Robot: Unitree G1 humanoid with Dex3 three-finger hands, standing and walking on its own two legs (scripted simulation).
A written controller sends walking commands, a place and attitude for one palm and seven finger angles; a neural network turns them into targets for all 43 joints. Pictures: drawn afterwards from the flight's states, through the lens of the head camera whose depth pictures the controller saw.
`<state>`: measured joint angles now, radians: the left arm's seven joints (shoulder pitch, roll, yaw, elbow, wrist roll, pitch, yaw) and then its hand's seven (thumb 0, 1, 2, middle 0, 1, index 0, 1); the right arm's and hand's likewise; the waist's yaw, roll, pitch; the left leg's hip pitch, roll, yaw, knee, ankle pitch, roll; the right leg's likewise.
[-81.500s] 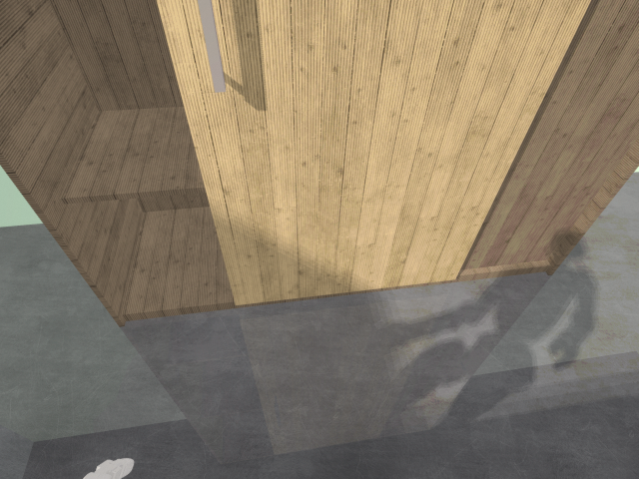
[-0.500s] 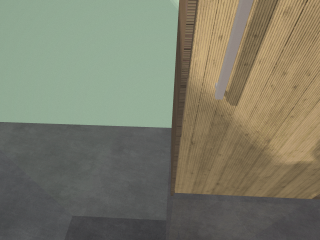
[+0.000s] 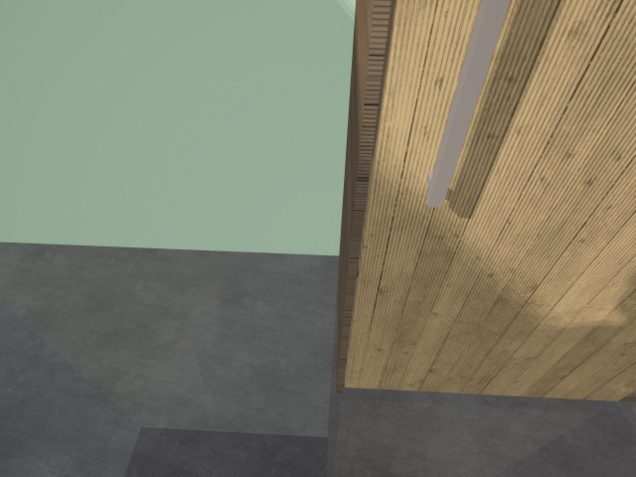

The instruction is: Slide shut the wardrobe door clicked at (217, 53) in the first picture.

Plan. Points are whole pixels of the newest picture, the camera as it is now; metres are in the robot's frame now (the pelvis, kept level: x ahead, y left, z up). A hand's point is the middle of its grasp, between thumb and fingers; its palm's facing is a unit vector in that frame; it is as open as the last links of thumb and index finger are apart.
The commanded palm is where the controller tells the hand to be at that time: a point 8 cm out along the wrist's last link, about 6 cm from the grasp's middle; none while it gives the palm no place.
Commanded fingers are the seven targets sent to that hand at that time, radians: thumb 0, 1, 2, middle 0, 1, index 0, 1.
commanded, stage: look again from close up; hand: right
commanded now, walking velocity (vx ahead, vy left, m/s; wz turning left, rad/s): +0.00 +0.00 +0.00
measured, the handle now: (464, 83) +0.48 -0.13 +0.27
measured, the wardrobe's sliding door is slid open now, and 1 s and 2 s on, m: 0.00 0.00 0.00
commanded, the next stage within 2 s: raise the hand with hooked fingers in 0.60 s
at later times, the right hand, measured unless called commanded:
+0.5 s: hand out of the picture +0.00 -0.16 -0.18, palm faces +0.02 +0.99 -0.15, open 7.4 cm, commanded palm none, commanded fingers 0.00 -0.90 -0.90 0.20 0.30 0.20 0.30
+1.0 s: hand (462, 399) +0.22 -0.15 +0.02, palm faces +0.06 +1.00 -0.01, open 7.9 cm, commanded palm +0.13 -0.22 -0.01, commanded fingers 0.00 -0.53 -0.74 0.23 0.54 0.23 0.54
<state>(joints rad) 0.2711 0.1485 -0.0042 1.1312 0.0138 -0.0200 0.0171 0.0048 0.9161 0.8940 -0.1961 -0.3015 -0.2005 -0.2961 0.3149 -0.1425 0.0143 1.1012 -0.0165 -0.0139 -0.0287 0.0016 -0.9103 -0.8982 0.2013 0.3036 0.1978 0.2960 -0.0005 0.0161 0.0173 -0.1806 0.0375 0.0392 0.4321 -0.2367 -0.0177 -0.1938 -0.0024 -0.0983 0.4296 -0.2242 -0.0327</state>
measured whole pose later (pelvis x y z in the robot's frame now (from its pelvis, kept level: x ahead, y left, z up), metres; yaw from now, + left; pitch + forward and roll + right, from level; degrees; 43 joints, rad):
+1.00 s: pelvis +0.00 +0.02 -0.04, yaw -1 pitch +7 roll -1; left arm 0.23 0.26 0.06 0.68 -0.01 -0.38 0.02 0.01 0.91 0.89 -0.20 -0.30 -0.20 -0.30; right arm 0.41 -0.17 -0.11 -0.05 0.22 -0.29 0.13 0.02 -0.78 -0.83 0.21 0.41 0.20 0.40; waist 0.05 0.01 -0.10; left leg -0.51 0.04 0.06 0.81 -0.42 0.01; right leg -0.53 -0.02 -0.07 0.79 -0.38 0.00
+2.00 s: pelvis +0.00 +0.02 +0.00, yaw -4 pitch -3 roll +1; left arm 0.15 0.24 -0.09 0.65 -0.08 -0.28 0.10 0.01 0.90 0.89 -0.20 -0.30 -0.20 -0.30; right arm 0.01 -0.44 -0.41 -0.14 0.37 0.21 0.39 -0.01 0.40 -0.34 0.30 1.14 0.29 1.14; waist -0.08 -0.04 0.00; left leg -0.12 0.02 0.11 0.45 -0.27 0.01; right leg -0.19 -0.02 -0.02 0.50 -0.26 -0.01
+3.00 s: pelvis +0.01 +0.03 +0.00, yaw -4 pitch -3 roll +0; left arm 0.14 0.29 -0.09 0.64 -0.11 -0.17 0.09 0.01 0.90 0.89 -0.20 -0.30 -0.20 -0.30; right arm -0.26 -0.56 -0.49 0.00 0.36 0.45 0.45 -0.01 0.50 -0.30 0.31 1.20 0.30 1.20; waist -0.07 -0.08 -0.03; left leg -0.11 0.00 0.11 0.43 -0.27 0.03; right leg -0.16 -0.03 -0.02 0.46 -0.24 0.01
